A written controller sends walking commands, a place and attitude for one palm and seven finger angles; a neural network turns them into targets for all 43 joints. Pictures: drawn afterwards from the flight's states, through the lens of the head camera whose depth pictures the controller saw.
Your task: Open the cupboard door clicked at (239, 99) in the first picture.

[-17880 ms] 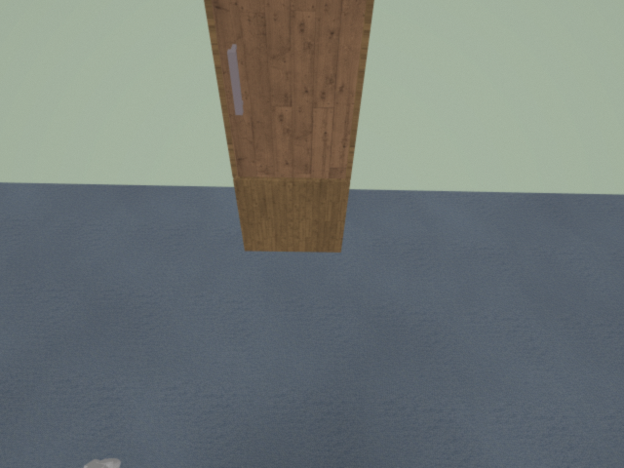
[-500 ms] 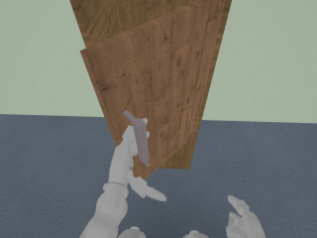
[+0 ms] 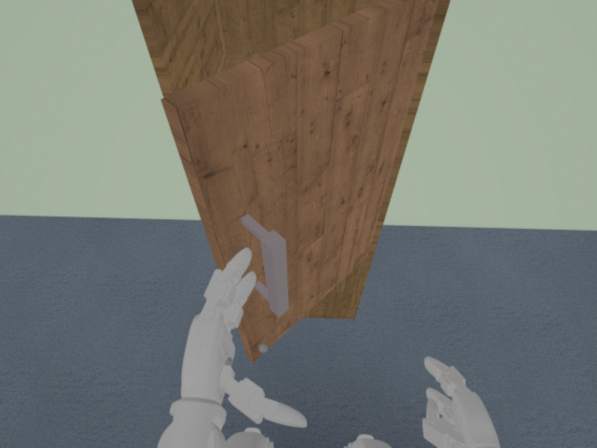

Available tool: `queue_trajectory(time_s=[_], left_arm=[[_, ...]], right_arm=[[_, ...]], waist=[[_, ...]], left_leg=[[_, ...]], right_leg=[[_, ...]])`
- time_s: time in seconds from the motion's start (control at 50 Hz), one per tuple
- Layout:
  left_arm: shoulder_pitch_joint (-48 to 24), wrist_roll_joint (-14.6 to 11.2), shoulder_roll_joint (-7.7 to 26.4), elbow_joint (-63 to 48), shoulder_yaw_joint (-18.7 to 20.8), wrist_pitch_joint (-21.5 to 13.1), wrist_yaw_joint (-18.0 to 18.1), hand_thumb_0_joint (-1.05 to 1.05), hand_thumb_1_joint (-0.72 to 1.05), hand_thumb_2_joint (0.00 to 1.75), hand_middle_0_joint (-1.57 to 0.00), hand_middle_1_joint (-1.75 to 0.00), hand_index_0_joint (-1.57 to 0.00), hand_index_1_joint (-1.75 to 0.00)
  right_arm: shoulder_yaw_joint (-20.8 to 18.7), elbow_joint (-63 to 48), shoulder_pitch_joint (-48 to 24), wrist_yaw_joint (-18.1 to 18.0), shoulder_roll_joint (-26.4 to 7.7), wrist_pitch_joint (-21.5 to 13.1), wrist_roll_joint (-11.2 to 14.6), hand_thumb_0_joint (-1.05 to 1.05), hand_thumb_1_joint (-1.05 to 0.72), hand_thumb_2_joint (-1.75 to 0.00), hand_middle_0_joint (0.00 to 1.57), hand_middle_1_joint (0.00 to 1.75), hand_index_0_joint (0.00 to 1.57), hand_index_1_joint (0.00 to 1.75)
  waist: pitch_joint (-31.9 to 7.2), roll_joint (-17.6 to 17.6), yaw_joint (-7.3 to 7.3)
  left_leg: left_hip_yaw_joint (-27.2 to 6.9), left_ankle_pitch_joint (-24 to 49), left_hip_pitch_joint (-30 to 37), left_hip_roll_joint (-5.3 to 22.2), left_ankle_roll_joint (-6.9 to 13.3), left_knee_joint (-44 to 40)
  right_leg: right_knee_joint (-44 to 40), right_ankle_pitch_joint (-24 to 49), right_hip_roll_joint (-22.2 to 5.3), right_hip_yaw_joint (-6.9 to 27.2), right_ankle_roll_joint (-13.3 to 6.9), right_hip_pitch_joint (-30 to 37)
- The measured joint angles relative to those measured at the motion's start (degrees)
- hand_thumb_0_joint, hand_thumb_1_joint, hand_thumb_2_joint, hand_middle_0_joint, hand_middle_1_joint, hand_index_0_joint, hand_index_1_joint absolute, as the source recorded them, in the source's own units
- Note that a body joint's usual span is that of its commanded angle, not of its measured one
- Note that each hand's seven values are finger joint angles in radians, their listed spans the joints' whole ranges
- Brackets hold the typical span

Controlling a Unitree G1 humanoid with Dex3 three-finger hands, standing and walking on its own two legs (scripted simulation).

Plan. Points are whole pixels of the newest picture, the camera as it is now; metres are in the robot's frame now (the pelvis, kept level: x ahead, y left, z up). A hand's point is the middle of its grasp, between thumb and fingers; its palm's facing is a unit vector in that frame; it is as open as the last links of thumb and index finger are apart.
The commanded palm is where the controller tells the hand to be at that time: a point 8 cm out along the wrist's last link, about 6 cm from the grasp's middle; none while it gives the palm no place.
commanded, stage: slide the hand sideways off the handle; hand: left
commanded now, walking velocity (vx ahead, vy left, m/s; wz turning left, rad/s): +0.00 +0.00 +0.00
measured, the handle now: (266, 269) +0.33 +0.06 +0.07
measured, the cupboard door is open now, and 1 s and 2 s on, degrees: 46 46 46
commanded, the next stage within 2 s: draw the hand back to the body in 0.52 s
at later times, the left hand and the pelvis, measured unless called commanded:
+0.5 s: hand (220, 386) +0.19 +0.10 +0.06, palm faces +0.02 -1.00 -0.02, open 16.3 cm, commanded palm +0.16 +0.15 +0.07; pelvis +0.01 -0.02 -0.01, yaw +1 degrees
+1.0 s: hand (176, 379) +0.18 +0.13 +0.11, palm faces +0.02 -1.00 -0.07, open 16.3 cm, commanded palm +0.15 +0.19 +0.13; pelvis +0.01 -0.02 +0.01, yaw +1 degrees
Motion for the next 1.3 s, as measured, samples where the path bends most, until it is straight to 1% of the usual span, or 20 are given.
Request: queue_trajectory(time_s=[0.08, 0.16, 0.28, 0.44, 0.52, 0.62, 0.66, 0.72, 0.78, 0.9, 1.06, 1.14, 1.18, 1.22, 1.26, 1.3], left_arm=[[2.0, -0.2, 0.8, -1.7, 0.7, -0.2, -1.5, -0.01, -0.50, 0.30, -0.16, -0.30, -0.17, -0.31], [4.1, -1.0, 1.6, -3.6, 1.7, -0.1, -3.1, -0.01, -0.50, 0.30, -0.17, -0.31, -0.18, -0.32], [8.8, -2.7, 2.9, -6.6, 4.1, -0.4, -5.6, -0.01, -0.50, 0.30, -0.17, -0.31, -0.19, -0.32], [14.7, -5.6, 4.3, -9.8, 8.4, -2.5, -8.5, -0.01, -0.50, 0.30, -0.16, -0.30, -0.17, -0.32], [16.0, -7.1, 5.4, -10.3, 10.2, -3.4, -10.7, -0.01, -0.50, 0.30, -0.16, -0.30, -0.16, -0.31], [15.4, -8.5, 5.8, -10.7, 10.7, -3.6, -12.4, -0.01, -0.50, 0.30, -0.15, -0.30, -0.15, -0.31], [15.0, -8.6, 5.7, -10.9, 10.5, -3.2, -12.7, -0.01, -0.50, 0.30, -0.15, -0.30, -0.15, -0.31], [14.4, -8.4, 6.4, -12.0, 10.7, -1.6, -12.4, -0.01, -0.50, 0.30, -0.15, -0.30, -0.15, -0.31], [14.3, -8.7, 7.4, -13.4, 11.8, 0.0, -12.0, -0.01, -0.50, 0.30, -0.15, -0.30, -0.15, -0.31], [15.5, -10.9, 8.2, -15.0, 15.3, 2.4, -12.9, -0.01, -0.50, 0.30, -0.15, -0.30, -0.15, -0.31], [15.8, -13.4, 10.2, -16.0, 18.6, 4.6, -15.7, -0.01, -0.50, 0.30, -0.15, -0.30, -0.15, -0.31], [15.2, -14.9, 11.1, -16.6, 20.8, 5.9, -17.0, -0.01, -0.47, 0.31, -0.15, -0.30, -0.15, -0.31], [15.1, -11.3, 12.8, -18.1, 21.0, 8.5, -13.9, -0.01, -0.44, 0.32, -0.16, -0.30, -0.16, -0.31], [15.8, -8.4, 13.9, -19.6, 21.1, 11.1, -10.3, -0.01, -0.40, 0.34, -0.16, -0.30, -0.16, -0.31], [16.6, -6.6, 14.3, -20.4, 21.3, 13.0, -7.5, -0.01, -0.34, 0.36, -0.16, -0.30, -0.16, -0.31], [17.0, -5.4, 14.6, -20.7, 21.6, 14.4, -5.6, -0.01, -0.29, 0.39, -0.16, -0.30, -0.16, -0.31]], right_arm=[[0.2, -0.6, -0.4, -0.2, 0.0, -0.1, 0.1, 0.02, -0.91, -0.90, 0.20, 0.30, 0.20, 0.30], [0.1, -1.1, -0.4, -0.4, -0.1, -0.1, 0.2, 0.02, -0.91, -0.90, 0.20, 0.30, 0.20, 0.30], [-0.2, -1.7, 0.3, -0.7, -0.3, -0.2, 0.4, 0.02, -0.91, -0.90, 0.20, 0.30, 0.20, 0.30], [-1.4, -1.4, 1.0, -1.4, -0.8, -0.9, 0.7, 0.02, -0.91, -0.90, 0.20, 0.30, 0.20, 0.30], [-1.8, -0.9, 0.7, -2.0, -1.1, -1.2, 0.9, 0.02, -0.91, -0.90, 0.20, 0.30, 0.20, 0.30], [-1.9, -0.6, 0.3, -2.6, -1.3, -1.9, 1.2, 0.02, -0.91, -0.90, 0.20, 0.30, 0.20, 0.30], [-2.0, -0.6, 0.4, -2.8, -1.2, -2.0, 1.3, 0.02, -0.91, -0.90, 0.20, 0.30, 0.20, 0.30], [-1.9, -0.8, 0.6, -3.0, -0.8, -1.6, 1.6, 0.02, -0.91, -0.90, 0.20, 0.30, 0.20, 0.30], [-1.5, -0.8, 1.0, -3.4, -0.3, -1.3, 2.0, 0.02, -0.91, -0.90, 0.20, 0.30, 0.20, 0.30], [-0.6, -0.3, 2.1, -4.0, -0.3, -1.7, 2.6, 0.02, -0.91, -0.90, 0.20, 0.30, 0.20, 0.30], [-0.5, 1.0, 2.3, -4.7, -1.4, -3.9, 3.2, 0.02, -0.91, -0.90, 0.20, 0.30, 0.20, 0.30], [-0.5, 1.9, 2.1, -5.1, -1.7, -5.0, 3.5, 0.02, -0.91, -0.90, 0.20, 0.30, 0.20, 0.30], [-0.7, 2.2, 2.2, -6.0, -1.4, -4.7, 3.0, 0.02, -0.91, -0.90, 0.20, 0.30, 0.20, 0.30], [-0.6, 2.5, 1.9, -6.7, -1.0, -4.0, 2.6, 0.02, -0.91, -0.90, 0.20, 0.30, 0.20, 0.30], [-0.4, 2.8, 1.7, -7.2, -0.7, -3.5, 2.4, 0.02, -0.91, -0.90, 0.20, 0.30, 0.20, 0.30], [-0.1, 3.3, 1.5, -7.6, -0.5, -3.1, 2.2, 0.02, -0.91, -0.90, 0.20, 0.30, 0.20, 0.30]], waist=[[-0.2, 0.0, 0.23], [-0.5, 0.0, 0.37], [-0.9, 0.0, 0.33], [-1.5, 0.0, 0.47], [-1.5, 0.2, 0.58], [-1.7, 0.7, 0.56], [-1.7, 0.7, 0.60], [-1.6, 0.8, 0.67], [-1.6, 1.0, 0.69], [-1.9, 1.4, 0.61], [-1.6, 1.6, 0.94], [-1.5, 1.6, 1.17], [-1.5, 1.3, 2.09], [-1.1, 1.3, 2.29], [-0.6, 1.5, 2.38], [0.0, 1.5, 2.51]], left_leg=[[-0.4, -0.5, -0.6, 0.0, -0.2, 0.7], [-0.6, -1.0, -1.0, 0.2, -0.4, 1.2], [-0.9, -1.5, -1.1, 0.5, -0.8, 1.4], [-1.7, -2.1, -2.7, 0.8, -1.5, 2.9], [-2.2, -2.4, -3.8, 0.9, -1.7, 4.1], [-2.6, -2.5, -5.2, 0.9, -1.8, 5.3], [-2.6, -2.5, -5.3, 0.9, -1.8, 5.5], [-2.4, -2.3, -4.5, 1.0, -1.8, 5.1], [-2.3, -1.8, -2.7, 1.1, -1.8, 3.7], [-2.2, -0.5, 1.4, 1.2, -1.6, -0.1], [-2.4, 0.5, 5.4, 1.1, -1.2, -3.1], [-2.5, 0.8, 7.2, 1.0, -1.0, -4.5], [-1.9, 1.1, 8.9, 1.1, -1.0, -5.9], [-1.4, 1.7, 11.2, 1.1, -0.9, -7.9], [-1.0, 2.5, 13.5, 1.0, -0.6, -10.1], [-0.7, 3.4, 15.7, 0.9, -0.3, -12.3]], right_leg=[[0.6, -0.6, 0.0, -0.3, -0.2, -0.5], [1.1, -1.1, 0.2, -0.6, -0.4, -0.9], [1.4, -1.7, 0.5, -0.8, -0.8, -1.0], [3.0, -2.5, 0.8, -1.6, -1.4, -2.4], [3.9, -2.8, 0.9, -2.1, -1.6, -3.3], [4.9, -3.0, 0.9, -2.5, -1.8, -4.4], [5.1, -2.9, 0.9, -2.4, -1.8, -4.6], [4.7, -2.7, 1.0, -2.3, -1.8, -3.8], [3.3, -2.1, 1.2, -2.1, -1.7, -2.1], [-0.7, -0.6, 1.3, -2.0, -1.5, 2.2], [-4.7, 0.7, 1.4, -2.3, -1.1, 6.6], [-6.4, 1.2, 1.4, -2.3, -0.8, 8.7], [-7.7, 1.7, 1.5, -1.7, -0.7, 10.1], [-9.7, 2.5, 1.5, -1.2, -0.5, 12.2], [-12.0, 3.4, 1.5, -0.8, -0.3, 14.4], [-14.2, 4.3, 1.4, -0.6, -0.1, 16.5]])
